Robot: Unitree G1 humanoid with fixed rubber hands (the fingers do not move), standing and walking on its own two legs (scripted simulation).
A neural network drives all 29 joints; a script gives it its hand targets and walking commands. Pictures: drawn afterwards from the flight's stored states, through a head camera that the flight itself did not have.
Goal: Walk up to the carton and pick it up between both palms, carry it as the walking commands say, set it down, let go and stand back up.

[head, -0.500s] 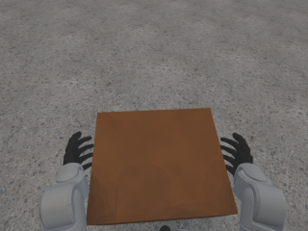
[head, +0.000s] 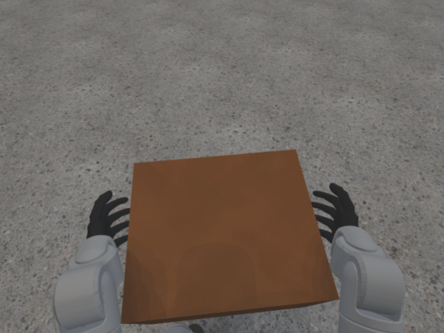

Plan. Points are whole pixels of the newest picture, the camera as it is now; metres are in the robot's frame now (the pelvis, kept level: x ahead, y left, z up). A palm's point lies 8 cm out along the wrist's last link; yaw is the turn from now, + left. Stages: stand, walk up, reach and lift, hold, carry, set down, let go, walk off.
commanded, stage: carry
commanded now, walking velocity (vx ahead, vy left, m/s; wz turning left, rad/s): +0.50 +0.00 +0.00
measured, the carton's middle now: (222, 237) +0.28 +0.00 +0.02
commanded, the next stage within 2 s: none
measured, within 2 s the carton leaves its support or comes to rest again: neither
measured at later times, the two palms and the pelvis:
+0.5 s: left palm (132, 110) +0.57 +0.21 +0.10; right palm (288, 100) +0.57 -0.16 +0.12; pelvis +0.33 +0.01 +0.02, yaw +0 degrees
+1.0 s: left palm (155, 62) +0.78 +0.18 +0.11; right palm (283, 62) +0.77 -0.19 +0.11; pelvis +0.54 +0.00 +0.01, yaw -1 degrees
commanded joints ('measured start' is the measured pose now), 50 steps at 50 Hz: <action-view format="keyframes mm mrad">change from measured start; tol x32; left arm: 1 -439 -720 -802 -89 -399 42 -246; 50 -381 -728 -772 63 -352 30 -242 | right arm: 1 -356 790 740 3 381 8 202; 50 -377 742 728 80 371 10 220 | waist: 1 -44 -71 -296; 3 -29 300 -336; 50 5 0 -185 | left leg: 1 571 -29 20 -102 -30 43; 4 802 381 -646 -213 57 273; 26 654 126 57 -3 691 -15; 28 465 90 33 345 404 -63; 29 195 -23 -20 585 -437 -67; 31 59 -15 -220 789 -566 -61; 50 361 123 -217 -74 94 -9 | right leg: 1 -159 -135 -62 567 922 -5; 3 -754 63 36 1085 -97 16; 4 -791 5 148 1185 -116 9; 25 -577 97 -119 302 448 20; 30 130 -371 353 294 1554 -188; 39 -372 -229 120 88 545 -122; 50 -439 -105 116 314 388 -46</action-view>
